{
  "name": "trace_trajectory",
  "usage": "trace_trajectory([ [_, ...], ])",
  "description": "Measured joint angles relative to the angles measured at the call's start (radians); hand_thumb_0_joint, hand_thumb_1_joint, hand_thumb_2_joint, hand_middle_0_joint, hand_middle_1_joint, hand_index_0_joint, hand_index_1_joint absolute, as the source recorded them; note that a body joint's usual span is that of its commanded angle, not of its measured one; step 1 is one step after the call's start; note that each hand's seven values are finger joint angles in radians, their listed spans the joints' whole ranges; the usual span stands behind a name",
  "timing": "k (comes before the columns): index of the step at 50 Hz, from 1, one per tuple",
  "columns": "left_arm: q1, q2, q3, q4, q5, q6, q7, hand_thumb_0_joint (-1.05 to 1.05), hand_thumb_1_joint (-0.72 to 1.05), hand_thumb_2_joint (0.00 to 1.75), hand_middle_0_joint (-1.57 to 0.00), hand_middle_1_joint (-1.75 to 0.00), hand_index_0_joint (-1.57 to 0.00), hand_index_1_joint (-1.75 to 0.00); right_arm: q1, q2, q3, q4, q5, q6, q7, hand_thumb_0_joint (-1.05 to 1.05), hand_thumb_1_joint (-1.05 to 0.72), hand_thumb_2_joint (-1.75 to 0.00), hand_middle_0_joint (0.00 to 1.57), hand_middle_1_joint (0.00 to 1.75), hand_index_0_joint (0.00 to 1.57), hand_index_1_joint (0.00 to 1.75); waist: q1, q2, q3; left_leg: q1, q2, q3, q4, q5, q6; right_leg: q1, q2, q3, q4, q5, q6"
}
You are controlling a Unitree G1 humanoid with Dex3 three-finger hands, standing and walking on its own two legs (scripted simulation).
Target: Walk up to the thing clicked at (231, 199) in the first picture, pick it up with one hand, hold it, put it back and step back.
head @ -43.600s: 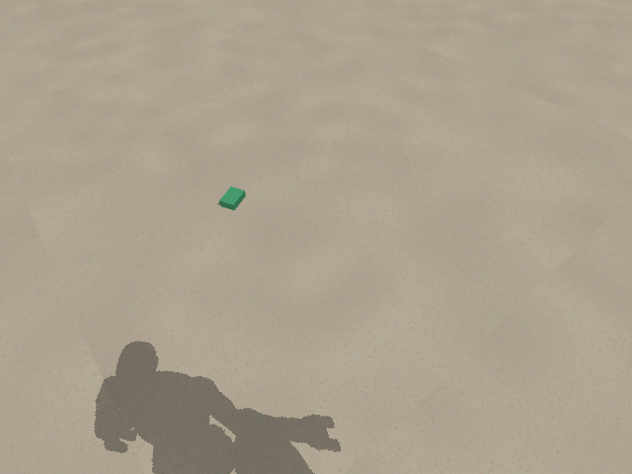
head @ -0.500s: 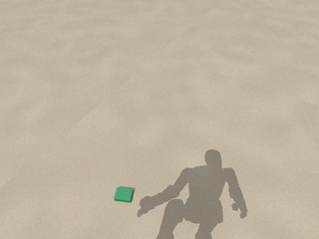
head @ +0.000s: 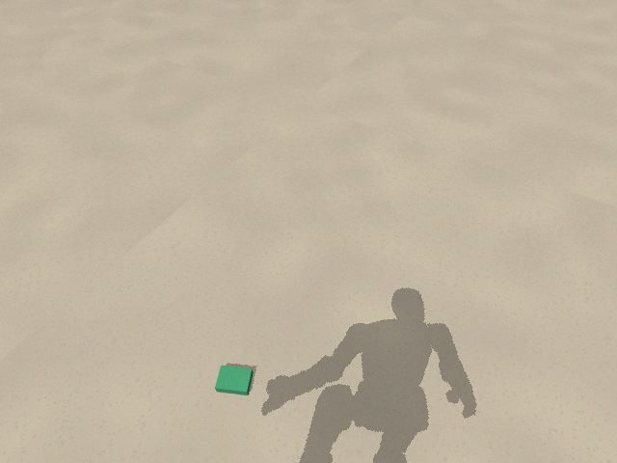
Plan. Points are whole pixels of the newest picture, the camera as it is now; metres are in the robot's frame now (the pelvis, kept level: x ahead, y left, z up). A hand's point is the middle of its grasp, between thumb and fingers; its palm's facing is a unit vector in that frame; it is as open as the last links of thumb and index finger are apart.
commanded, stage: stand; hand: left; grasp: from above
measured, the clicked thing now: (234, 380) +0.50 +0.27 -0.77
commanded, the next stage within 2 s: step back in 0.44 s
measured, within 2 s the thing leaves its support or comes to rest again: neither
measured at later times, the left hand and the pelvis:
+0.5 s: hand out of the picture +0.07 +0.25 -0.16, palm faces +0.02 -0.94 -0.34, open 7.4 cm; pelvis -0.01 +0.00 +0.00, yaw +0 degrees
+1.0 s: hand out of the picture +0.03 +0.32 -0.18, palm faces -0.07 -0.94 -0.34, open 7.4 cm; pelvis -0.10 +0.07 -0.01, yaw -3 degrees
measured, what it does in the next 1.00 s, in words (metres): walks backwards: left foot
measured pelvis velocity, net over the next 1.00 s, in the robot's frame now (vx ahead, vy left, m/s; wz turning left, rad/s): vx -0.10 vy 0.07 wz -0.05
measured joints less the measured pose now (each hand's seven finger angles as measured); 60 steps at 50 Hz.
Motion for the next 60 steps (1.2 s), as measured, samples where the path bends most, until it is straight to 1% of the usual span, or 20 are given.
trace_trajectory([
  [23,0.018,0.013,-0.004,-0.015,-0.004,0.0,-0.008,0.01,0.9,0.9,-0.2,-0.3,-0.2,-0.3,0.01,-0.005,0.004,-0.006,0.002,0.004,0.009,0.01,-0.9,-0.9,0.21,0.3,0.2,0.3,-0.001,-0.001,-0.006,-0.011,0.005,0.002,0.007,0.006,-0.006,-0.015,0.005,0.002,0.012,0.005,-0.006],
  [27,0.014,0.03,0.018,-0.071,-0.012,0.005,-0.004,0.01,0.9,0.9,-0.2,-0.3,-0.2,-0.3,-0.019,-0.021,-0.009,-0.048,0.012,0.024,0.017,0.01,-0.9,-0.9,0.21,0.3,0.2,0.3,-0.009,0.006,0.042,-0.101,0.015,0.003,0.128,-0.032,-0.005,-0.082,0.015,0.0,0.083,-0.009,-0.014],
  [29,0.007,0.042,0.025,-0.1,-0.01,0.011,-0.002,0.01,0.9,0.9,-0.2,-0.3,-0.2,-0.3,-0.029,-0.033,-0.018,-0.07,0.014,0.035,0.018,0.01,-0.9,-0.9,0.21,0.3,0.2,0.3,-0.007,0.007,0.067,-0.16,0.012,-0.001,0.23,-0.053,-0.007,-0.115,0.016,0.001,0.12,-0.015,-0.018],
  [32,-0.001,0.059,0.033,-0.145,0.001,0.022,0.007,0.01,0.9,0.9,-0.2,-0.3,-0.2,-0.3,-0.028,-0.046,-0.033,-0.108,0.011,0.056,0.021,0.01,-0.9,-0.9,0.21,0.3,0.2,0.3,0.001,-0.017,0.094,-0.251,-0.025,-0.02,0.49,-0.248,-0.001,-0.164,-0.006,0.017,0.173,-0.023,-0.015],
  [34,-0.011,0.069,0.034,-0.171,0.01,0.029,0.011,0.01,0.9,0.9,-0.2,-0.3,-0.2,-0.3,-0.016,-0.055,-0.04,-0.132,0.015,0.061,0.024,0.01,-0.9,-0.9,0.21,0.3,0.2,0.3,-0.001,-0.033,0.104,-0.276,-0.033,-0.026,0.588,-0.301,0.002,-0.195,-0.025,0.024,0.203,-0.025,-0.008],
  [35,-0.016,0.073,0.034,-0.184,0.015,0.031,0.013,0.01,0.9,0.9,-0.2,-0.3,-0.2,-0.3,-0.008,-0.059,-0.042,-0.142,0.016,0.062,0.025,0.01,-0.9,-0.9,0.21,0.3,0.2,0.3,-0.002,-0.04,0.107,-0.273,-0.029,-0.025,0.591,-0.307,0.0,-0.211,-0.032,0.027,0.216,-0.026,-0.001],
  [37,-0.025,0.08,0.032,-0.215,0.021,0.038,0.012,0.01,0.9,0.9,-0.2,-0.3,-0.2,-0.3,0.008,-0.067,-0.045,-0.155,0.012,0.061,0.025,0.01,-0.9,-0.9,0.21,0.3,0.2,0.3,-0.007,-0.048,0.112,-0.241,-0.009,-0.019,0.516,-0.29,-0.005,-0.241,-0.045,0.03,0.244,-0.028,0.018],
  [38,-0.029,0.083,0.031,-0.23,0.019,0.042,0.01,0.01,0.9,0.9,-0.2,-0.3,-0.2,-0.3,0.017,-0.07,-0.047,-0.159,0.008,0.058,0.024,0.01,-0.9,-0.9,0.21,0.3,0.2,0.3,-0.011,-0.05,0.113,-0.211,0.002,-0.013,0.434,-0.246,-0.008,-0.259,-0.051,0.031,0.266,-0.034,0.028],
  [39,-0.033,0.085,0.028,-0.246,0.015,0.047,0.006,0.01,0.9,0.9,-0.2,-0.3,-0.2,-0.3,0.026,-0.075,-0.05,-0.163,0.001,0.053,0.024,0.01,-0.9,-0.9,0.21,0.3,0.2,0.3,-0.018,-0.048,0.113,-0.178,0.014,-0.01,0.339,-0.173,-0.011,-0.279,-0.054,0.029,0.296,-0.043,0.04],
  [40,-0.041,0.091,0.029,-0.258,0.009,0.053,0.004,0.01,0.9,0.9,-0.2,-0.3,-0.2,-0.3,0.029,-0.07,-0.056,-0.162,-0.009,0.05,0.02,0.01,-0.9,-0.9,0.21,0.3,0.2,0.3,-0.019,-0.063,0.124,-0.165,0.004,0.0,0.309,-0.166,-0.008,-0.299,-0.068,0.039,0.331,-0.054,0.039],
  [41,-0.049,0.097,0.031,-0.266,0.005,0.059,0.004,0.01,0.9,0.9,-0.2,-0.3,-0.2,-0.3,0.028,-0.059,-0.057,-0.16,-0.017,0.049,0.019,0.01,-0.9,-0.9,0.21,0.3,0.2,0.3,-0.01,-0.082,0.14,-0.164,-0.007,0.017,0.315,-0.167,-0.001,-0.317,-0.06,0.078,0.38,-0.13,0.029],
  [42,-0.05,0.097,0.034,-0.269,0.005,0.065,0.008,0.01,0.9,0.9,-0.2,-0.3,-0.2,-0.3,0.031,-0.05,-0.054,-0.163,-0.019,0.048,0.022,0.01,-0.9,-0.9,0.21,0.3,0.2,0.3,-0.01,-0.084,0.147,-0.17,-0.003,0.023,0.324,-0.167,0.006,-0.338,-0.023,0.119,0.451,-0.235,0.023],
  [43,-0.05,0.096,0.036,-0.268,0.007,0.071,0.012,0.01,0.9,0.9,-0.2,-0.3,-0.2,-0.3,0.036,-0.041,-0.051,-0.168,-0.018,0.046,0.023,0.01,-0.9,-0.9,0.21,0.3,0.2,0.3,-0.019,-0.078,0.149,-0.174,0.004,0.018,0.322,-0.16,0.011,-0.357,0.019,0.15,0.537,-0.309,0.017],
  [44,-0.049,0.097,0.036,-0.265,0.006,0.077,0.014,0.01,0.9,0.9,-0.2,-0.3,-0.2,-0.3,0.042,-0.032,-0.047,-0.171,-0.017,0.044,0.022,0.01,-0.9,-0.9,0.21,0.3,0.2,0.3,-0.026,-0.076,0.148,-0.174,0.01,0.015,0.309,-0.147,0.014,-0.375,0.057,0.173,0.624,-0.341,0.011],
  [46,-0.041,0.096,0.037,-0.268,-0.002,0.082,0.015,0.01,0.9,0.9,-0.2,-0.3,-0.2,-0.3,0.053,-0.015,-0.039,-0.179,-0.017,0.043,0.014,0.01,-0.9,-0.9,0.21,0.3,0.2,0.3,-0.025,-0.078,0.141,-0.173,0.016,0.022,0.272,-0.116,0.017,-0.404,0.104,0.198,0.761,-0.328,0.002],
  [49,-0.013,0.087,0.04,-0.285,-0.001,0.077,0.009,0.01,0.9,0.9,-0.2,-0.3,-0.2,-0.3,0.055,-0.007,-0.036,-0.199,-0.01,0.043,0.003,0.01,-0.9,-0.9,0.21,0.3,0.2,0.3,-0.021,-0.07,0.142,-0.178,0.019,0.039,0.25,-0.09,0.026,-0.4,0.122,0.198,0.86,-0.298,0.013],
  [51,0.01,0.082,0.043,-0.293,0.002,0.077,0.007,0.01,0.9,0.9,-0.2,-0.3,-0.2,-0.3,0.05,-0.004,-0.038,-0.218,-0.005,0.04,-0.005,0.01,-0.9,-0.9,0.21,0.3,0.21,0.3,-0.019,-0.064,0.142,-0.187,0.021,0.053,0.253,-0.083,0.031,-0.375,0.118,0.195,0.864,-0.297,0.025],
  [54,0.034,0.079,0.048,-0.298,0.005,0.082,0.005,0.01,0.9,0.9,-0.2,-0.3,-0.2,-0.3,0.038,-0.002,-0.039,-0.249,-0.002,0.033,-0.009,0.01,-0.9,-0.9,0.21,0.3,0.21,0.3,-0.017,-0.055,0.146,-0.211,0.026,0.074,0.273,-0.076,0.037,-0.329,0.101,0.19,0.809,-0.322,0.038],
  [57,0.046,0.08,0.054,-0.301,0.007,0.084,0.001,0.01,0.9,0.9,-0.2,-0.3,-0.2,-0.3,0.022,-0.004,-0.037,-0.276,-0.003,0.028,-0.007,0.01,-0.9,-0.9,0.21,0.3,0.21,0.3,-0.014,-0.045,0.153,-0.244,0.038,0.094,0.301,-0.069,0.037,-0.294,0.081,0.177,0.741,-0.344,0.04],
  [60,0.055,0.082,0.06,-0.307,0.009,0.079,-0.004,0.01,0.9,0.9,-0.2,-0.3,-0.2,-0.3,0.008,-0.013,-0.037,-0.294,-0.005,0.026,-0.003,0.01,-0.9,-0.9,0.21,0.3,0.21,0.3,-0.009,-0.035,0.156,-0.279,0.055,0.11,0.329,-0.059,0.029,-0.257,0.052,0.148,0.638,-0.334,0.034],
])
